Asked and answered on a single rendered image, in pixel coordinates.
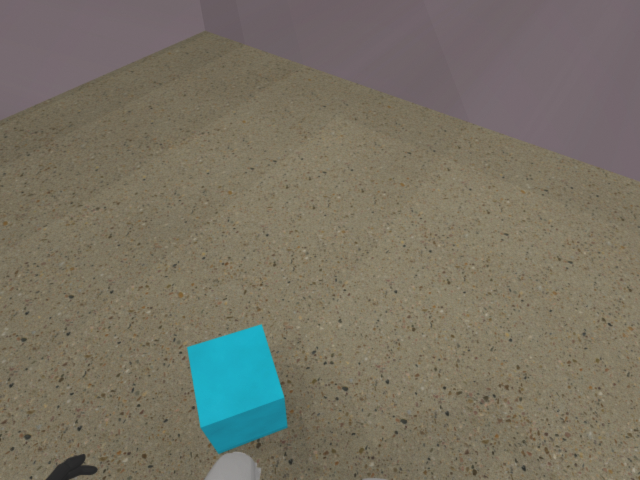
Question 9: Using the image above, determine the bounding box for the robot left hand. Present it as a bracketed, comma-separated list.
[46, 454, 98, 480]

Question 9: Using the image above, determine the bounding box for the carton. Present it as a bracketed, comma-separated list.
[187, 324, 288, 454]

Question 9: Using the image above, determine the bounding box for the left robot thigh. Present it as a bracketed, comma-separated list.
[204, 453, 261, 480]

